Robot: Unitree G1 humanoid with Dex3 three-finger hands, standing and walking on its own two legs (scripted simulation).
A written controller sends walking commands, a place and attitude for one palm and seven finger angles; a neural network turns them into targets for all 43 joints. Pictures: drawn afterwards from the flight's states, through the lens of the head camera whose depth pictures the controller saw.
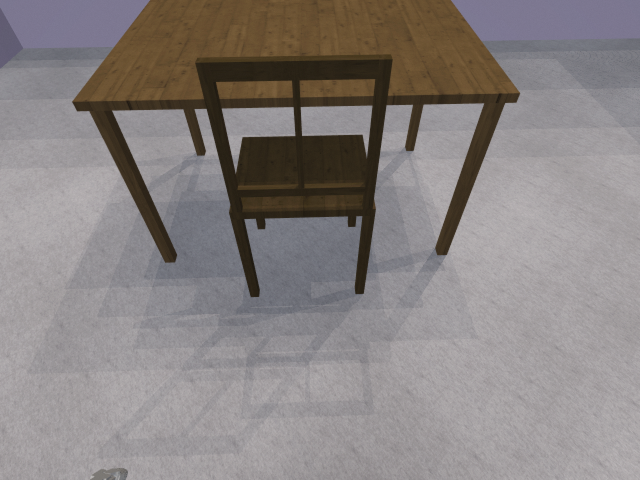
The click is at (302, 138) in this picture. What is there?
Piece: chair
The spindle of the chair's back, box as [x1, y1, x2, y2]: [292, 80, 303, 187]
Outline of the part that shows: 298,80 292,81 298,184 299,187 303,187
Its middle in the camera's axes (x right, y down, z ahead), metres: -0.06 -0.25 +0.96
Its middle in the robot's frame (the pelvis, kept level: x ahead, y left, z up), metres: +0.87 +0.11 -0.08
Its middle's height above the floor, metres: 0.69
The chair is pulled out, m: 0.00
